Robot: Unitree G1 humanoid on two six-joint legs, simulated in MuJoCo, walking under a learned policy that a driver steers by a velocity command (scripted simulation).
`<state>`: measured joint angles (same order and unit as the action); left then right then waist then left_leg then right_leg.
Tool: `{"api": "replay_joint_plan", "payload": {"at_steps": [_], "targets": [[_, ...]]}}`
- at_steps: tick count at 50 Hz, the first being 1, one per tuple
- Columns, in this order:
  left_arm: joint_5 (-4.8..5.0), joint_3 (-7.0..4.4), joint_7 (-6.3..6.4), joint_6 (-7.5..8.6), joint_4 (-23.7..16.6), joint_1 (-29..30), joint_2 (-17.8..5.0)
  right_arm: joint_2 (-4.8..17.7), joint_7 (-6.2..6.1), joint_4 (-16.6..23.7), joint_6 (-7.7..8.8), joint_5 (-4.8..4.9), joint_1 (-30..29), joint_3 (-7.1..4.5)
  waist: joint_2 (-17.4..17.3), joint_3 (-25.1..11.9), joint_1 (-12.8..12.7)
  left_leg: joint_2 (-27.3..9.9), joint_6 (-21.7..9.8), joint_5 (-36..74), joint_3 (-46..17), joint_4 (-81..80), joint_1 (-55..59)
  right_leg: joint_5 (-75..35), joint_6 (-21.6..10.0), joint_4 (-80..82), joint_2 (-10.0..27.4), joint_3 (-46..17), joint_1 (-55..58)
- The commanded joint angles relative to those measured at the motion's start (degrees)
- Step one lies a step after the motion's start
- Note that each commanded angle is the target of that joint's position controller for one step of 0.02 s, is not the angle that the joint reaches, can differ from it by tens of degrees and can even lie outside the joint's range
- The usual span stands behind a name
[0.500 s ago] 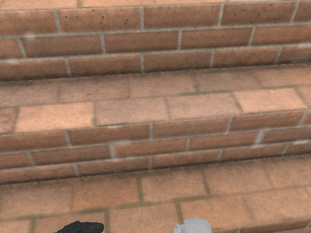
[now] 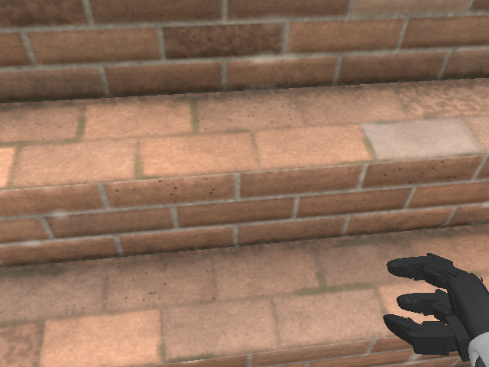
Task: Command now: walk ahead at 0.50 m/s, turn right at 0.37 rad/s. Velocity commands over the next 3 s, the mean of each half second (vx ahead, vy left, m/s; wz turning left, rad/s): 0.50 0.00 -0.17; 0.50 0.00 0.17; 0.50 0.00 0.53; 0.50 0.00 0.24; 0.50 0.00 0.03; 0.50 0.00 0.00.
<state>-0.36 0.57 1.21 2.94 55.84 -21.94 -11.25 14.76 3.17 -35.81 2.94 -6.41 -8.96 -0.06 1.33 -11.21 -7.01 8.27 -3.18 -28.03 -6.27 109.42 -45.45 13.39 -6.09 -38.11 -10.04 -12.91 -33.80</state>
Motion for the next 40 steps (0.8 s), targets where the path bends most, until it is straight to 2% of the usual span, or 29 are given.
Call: {"api": "replay_joint_plan", "payload": {"at_steps": [1, 4, 6, 7, 8, 9, 10, 11, 12, 13, 14, 16, 18, 19, 22, 23, 24, 25, 26, 28, 29, 30, 31, 32, 33, 35, 37, 38, 40], "targets": [[-2.29, 0.75, -1.71, -0.1, 8.7, -28.3, 0.8, -4.1, 0.12, 6.5, 0.2, 0.49, -12.9, 2.86, 0.3, -7.3, -4.4, -4.7, -6.9, -14.0, -2.5, -0.2, -31.6, -44.8, -10.0, 3.9, 12.6, -20.6, 33.8], [-2.48, -2.16, -2.93, -0.53, -6.9, 3.4, -9.6, -5.5, 2.6, 5.7, 0.73, 1.73, 0.6, 3.76, -0.1, -7.7, 12.2, -5.8, -6.9, 8.7, 3.3, -24.5, 26.7, -42.1, -8.9, 20.0, 6.0, -12.4, -22.9], [-1.64, -1.4, -1.53, -0.56, -8.9, -0.9, -7.4, -2.5, 1.45, 5.6, -3.18, 2.58, -2.0, 2.65, -9.4, -7.5, 11.4, -3.5, -0.7, -0.4, 0.4, -50.0, 41.4, -52.9, -7.2, 16.1, 6.7, -15.6, -23.7], [-1.8, -1.92, -0.35, -0.61, -12.7, 4.3, -7.4, -2.1, 2.43, 0.7, -5.57, -0.78, 7.8, 1.39, -7.2, -3.9, 11.4, -5.1, 2.2, 19.0, 3.6, -77.1, 43.8, -50.6, -2.2, 13.1, 1.1, -11.8, -10.3], [0.41, -2.5, 0.45, -2.39, -15.1, 11.5, -9.5, -7.2, 3.09, -4.9, -8.31, -0.53, 19.7, 1.54, -2.1, -0.1, 17.5, -6.5, 5.1, 32.9, 1.0, -107.2, 45.5, -37.0, -4.3, 1.4, -0.1, -15.0, -0.5], [1.47, -2.39, -0.98, -4.0, -10.1, -5.0, -6.2, -7.3, 4.35, -9.6, -10.0, 1.66, 18.5, 1.98, -9.7, 4.5, 7.2, -11.1, 6.1, 42.6, 3.8, -114.1, 52.9, 2.5, -2.0, -9.2, -5.0, -7.9, -5.0], [3.33, -2.6, -4.41, -5.78, -7.2, -21.9, -3.1, -0.4, 3.93, -8.1, -8.9, -0.29, 14.9, -0.96, -10.6, 3.4, -0.1, -22.1, -1.0, 76.5, -0.8, -86.5, 61.8, 14.3, 0.8, -46.3, -8.8, -7.4, -25.9], [0.55, -3.26, -7.1, -4.42, -6.9, -30.6, -4.3, 7.4, 3.96, -9.2, -7.02, -0.38, 19.7, -3.82, -16.2, -9.6, -2.4, -35.6, -12.8, 106.9, -3.9, -74.4, 64.8, 11.8, 0.3, -68.9, -6.3, -9.7, -31.1], [-0.13, -2.86, -9.32, -3.51, -9.5, -27.8, -4.0, 9.0, 5.58, -9.3, -4.14, -1.11, 16.5, -5.16, -14.1, -12.6, -2.7, -39.6, -18.4, 106.3, -1.6, -72.8, 64.3, 13.9, 0.8, -89.1, -5.0, -6.7, -39.7], [-0.42, -1.47, -8.91, -3.06, -14.5, -15.0, -1.4, 9.2, 4.76, -9.5, -2.55, -0.54, 8.9, -6.21, -10.1, -5.4, 0.6, -36.7, -18.1, 64.9, -6.5, -81.1, 58.3, 9.6, 2.2, -86.6, -0.2, -2.8, -48.0], [0.47, -0.01, -6.59, -2.43, -16.7, -0.3, -0.5, 1.4, 3.87, -11.9, -1.25, -0.14, 13.8, -3.42, -5.5, 0.1, 4.9, -31.1, -14.6, 54.6, -5.7, -83.4, 56.2, 6.8, 0.1, -89.9, -0.8, 0.4, -54.9], [4.73, 0.42, -4.53, -1.7, -20.0, 10.0, -0.3, 0.2, 2.91, -17.5, -2.23, -2.0, 24.3, -2.97, -2.6, 6.7, 3.5, -25.5, -6.3, 69.8, -1.2, -86.0, 49.0, 6.7, -5.6, -90.1, -0.9, 3.4, -58.1], [5.38, 0.96, -4.59, -2.3, -21.8, 15.1, -0.4, -0.3, 1.43, -19.8, -2.26, 0.01, 26.3, -3.72, -3.3, 3.1, 4.0, -24.2, -7.0, 61.4, -1.9, -89.5, 47.9, 9.2, -5.6, -83.3, 0.5, 6.0, -59.0], [3.71, 2.77, -5.4, -4.42, -21.7, 15.7, 3.3, -1.2, 0.93, -23.4, -2.66, -0.41, 30.9, -3.48, -9.5, 3.9, 3.9, -26.8, -12.4, 56.8, -5.6, -91.6, 52.2, 12.6, -6.3, -92.0, 2.5, 4.8, -67.6], [-0.1, 5.48, -5.8, -9.37, -26.4, 22.6, 5.8, -3.1, 3.07, -26.9, -2.06, -3.3, 31.4, -2.34, -3.5, 7.0, 0.4, -26.4, -14.2, 40.5, -2.7, -99.3, 43.5, -1.6, -8.3, -70.8, 10.0, 9.9, -69.7], [-1.35, 5.48, -6.98, -12.28, -28.0, 28.6, 4.7, 0.0, 3.77, -24.8, -1.87, -2.66, 25.0, -2.99, -6.0, 5.8, -2.1, -24.6, -15.8, 47.1, 2.3, -107.6, 26.8, -3.7, -8.0, -65.5, 11.9, 20.7, -52.5], [-0.74, 6.81, -8.26, -15.16, -32.8, 37.1, 5.7, 4.7, 6.11, -26.3, -2.19, -0.58, 21.0, -3.53, -11.8, 6.3, -5.9, -25.1, -20.0, 64.5, 1.5, -116.6, 6.2, 7.3, -7.5, -60.8, 9.3, 22.7, -30.0], [0.13, 5.22, -9.06, -14.79, -29.6, 32.6, 2.9, 7.9, 6.98, -23.3, 0.43, 2.08, 16.3, -3.82, -13.5, 3.3, -8.7, -24.8, -19.5, 89.7, 4.5, -112.2, 4.1, 0.8, -3.3, -64.2, 6.4, 25.8, -16.0], [-2.7, 2.31, -2.18, -7.45, -18.6, 12.1, 0.4, 6.7, -2.48, -20.5, 4.77, 11.42, 20.8, -3.8, -11.3, 4.4, -3.5, -21.4, -7.1, 97.0, 17.1, -111.9, 17.3, 10.0, -4.7, -60.6, 6.5, 28.8, -2.2], [0.01, 1.17, 0.84, -4.19, -14.4, 5.7, -1.1, 11.7, -6.78, -25.0, 7.13, 13.38, 33.5, -3.48, -10.9, -2.3, -5.1, -23.4, -6.4, 123.1, 13.9, -89.3, 32.7, 21.3, -5.4, -44.4, 2.7, 26.7, 5.2], [-0.14, 0.41, -0.15, -2.76, -14.3, 5.2, -2.5, 14.1, -6.82, -22.5, 6.71, 12.4, 34.6, -4.32, -6.9, -5.1, -5.1, -23.5, -6.5, 123.2, 11.4, -76.9, 37.3, 23.6, -4.2, -28.3, -0.3, 25.9, 10.5], [-1.45, -0.15, -0.91, -2.24, -13.6, 6.2, -3.6, 12.0, -5.9, -20.2, 6.16, 8.78, 34.4, -4.02, -6.6, -6.6, -2.8, -21.8, -7.2, 106.9, 8.0, -63.0, 34.7, 24.7, -4.7, -19.1, 1.7, 15.3, 15.8], [-2.75, -2.14, 0.43, -2.82, -11.9, 5.7, -8.2, 5.3, -3.66, -17.6, 5.58, 6.67, 33.6, -3.05, 9.3, -5.0, -1.6, -9.2, -3.8, 52.0, 9.7, -40.1, 13.0, 24.7, -13.4, -1.2, 15.6, -15.6, 22.1], [-3.11, -3.68, 1.66, -3.18, -11.8, 3.9, -10.4, 6.5, -2.52, -13.2, 4.69, 4.55, 22.5, -4.03, 10.9, -7.6, -5.7, -1.6, -2.3, 26.6, 2.7, -2.3, 7.4, 32.7, -18.5, 14.9, 20.8, -37.6, 14.6], [-2.13, -3.86, 1.63, -2.22, -10.3, 9.4, -10.1, -0.5, -2.62, -4.8, 3.71, 2.99, 15.2, -2.82, 5.1, 0.5, 0.0, -2.4, -1.7, 24.1, -2.6, 13.9, -3.7, 35.0, -14.9, 15.5, 20.2, -33.4, 10.8], [-2.83, -3.82, 0.83, 1.15, -6.5, 13.1, -6.8, -7.3, -4.1, 0.8, 2.59, 3.8, 17.6, -0.53, 0.2, 11.4, 7.0, -3.5, -3.6, 20.0, -6.0, 22.5, -15.4, 27.1, -9.7, 12.7, 21.9, -21.0, 5.6], [-2.84, -1.74, 0.5, 2.74, -5.1, 16.0, -0.3, -6.8, -5.6, -1.3, -0.07, 4.64, 28.6, -0.43, -1.5, 14.7, 15.0, -4.3, -2.5, 15.1, -6.3, 18.9, -12.7, 14.2, -3.3, 10.2, 19.5, -4.6, -1.4], [-5.76, 2.29, -6.59, 1.29, -8.2, 24.6, 7.7, 0.4, 0.52, -2.5, -3.13, 5.86, 22.8, 0.07, -8.6, 12.4, 11.4, -4.6, -11.8, 18.6, -9.1, 12.9, -16.2, 2.2, -8.5, 15.4, 18.9, 2.4, -7.2], [-2.87, -1.56, -8.89, 1.09, -8.6, 27.6, -5.5, 1.3, 2.99, -3.6, -4.17, 4.89, 25.7, -1.42, 2.2, 7.2, 16.6, -1.4, -12.4, 13.9, -4.3, 23.0, -6.5, -21.4, -14.9, 22.6, 24.0, 4.0, -8.4]]}}
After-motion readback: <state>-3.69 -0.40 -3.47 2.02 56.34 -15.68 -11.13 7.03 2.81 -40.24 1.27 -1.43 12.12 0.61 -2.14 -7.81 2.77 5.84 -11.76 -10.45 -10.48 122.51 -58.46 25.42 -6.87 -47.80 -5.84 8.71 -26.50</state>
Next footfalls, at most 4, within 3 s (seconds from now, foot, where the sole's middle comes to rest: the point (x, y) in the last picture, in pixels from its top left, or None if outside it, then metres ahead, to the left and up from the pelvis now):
0.18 left None -0.01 0.14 -0.76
0.58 right None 0.24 -0.07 -0.54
1.04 left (208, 316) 0.43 0.14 -0.32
1.54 right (331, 127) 0.73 -0.04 -0.10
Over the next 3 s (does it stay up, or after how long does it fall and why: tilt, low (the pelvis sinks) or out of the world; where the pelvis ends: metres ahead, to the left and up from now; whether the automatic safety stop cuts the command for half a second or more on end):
stays up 1.10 0.30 1.11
